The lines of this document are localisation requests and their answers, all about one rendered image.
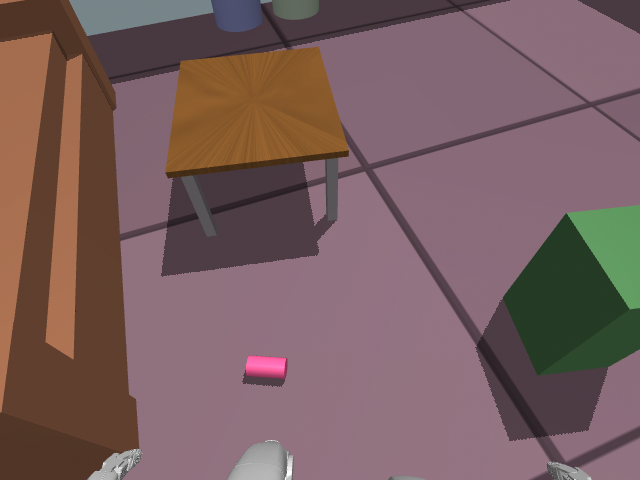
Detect right robot hand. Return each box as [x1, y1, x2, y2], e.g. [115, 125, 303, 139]
[547, 462, 592, 480]

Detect sofa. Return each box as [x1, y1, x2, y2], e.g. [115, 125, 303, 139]
[0, 0, 139, 480]

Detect left robot hand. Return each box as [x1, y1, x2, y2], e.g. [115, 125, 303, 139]
[87, 449, 142, 480]

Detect coffee table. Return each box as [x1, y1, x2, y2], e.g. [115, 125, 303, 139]
[165, 47, 349, 237]

